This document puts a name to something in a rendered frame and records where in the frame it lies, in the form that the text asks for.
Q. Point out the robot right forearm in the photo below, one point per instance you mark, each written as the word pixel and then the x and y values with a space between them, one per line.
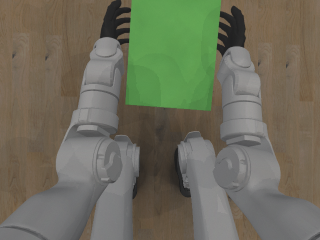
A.
pixel 241 101

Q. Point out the right robot hand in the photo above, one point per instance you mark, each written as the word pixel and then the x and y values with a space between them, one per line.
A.
pixel 236 33

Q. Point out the robot right upper arm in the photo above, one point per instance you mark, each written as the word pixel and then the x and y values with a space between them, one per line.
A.
pixel 251 177

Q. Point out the carton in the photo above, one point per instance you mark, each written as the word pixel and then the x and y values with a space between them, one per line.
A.
pixel 172 53

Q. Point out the left robot thigh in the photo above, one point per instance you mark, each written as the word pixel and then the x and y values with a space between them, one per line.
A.
pixel 113 217

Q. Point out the left robot hand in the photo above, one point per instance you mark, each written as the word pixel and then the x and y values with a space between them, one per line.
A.
pixel 110 23

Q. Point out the robot left upper arm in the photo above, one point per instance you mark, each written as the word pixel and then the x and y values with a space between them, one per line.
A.
pixel 85 166

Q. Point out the robot thigh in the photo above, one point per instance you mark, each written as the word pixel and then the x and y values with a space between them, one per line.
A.
pixel 113 217
pixel 212 215

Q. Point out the right robot thigh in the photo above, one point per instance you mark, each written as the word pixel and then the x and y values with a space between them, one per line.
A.
pixel 212 215

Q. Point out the robot left forearm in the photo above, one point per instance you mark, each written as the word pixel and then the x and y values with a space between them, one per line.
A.
pixel 96 115

